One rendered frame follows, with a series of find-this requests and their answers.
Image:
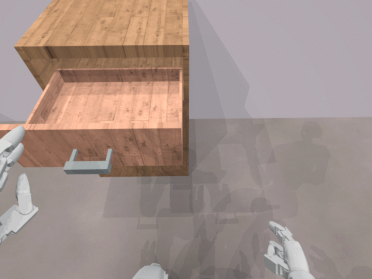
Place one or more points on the left robot hand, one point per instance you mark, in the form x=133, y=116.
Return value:
x=13, y=220

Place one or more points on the right robot hand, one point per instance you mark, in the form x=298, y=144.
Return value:
x=284, y=260

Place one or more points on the drawer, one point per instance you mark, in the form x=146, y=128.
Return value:
x=137, y=112

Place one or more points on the robot left thigh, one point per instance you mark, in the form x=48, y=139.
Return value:
x=151, y=272

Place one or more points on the handle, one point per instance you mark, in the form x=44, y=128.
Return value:
x=88, y=167

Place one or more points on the cabinet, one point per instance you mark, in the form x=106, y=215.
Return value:
x=82, y=34

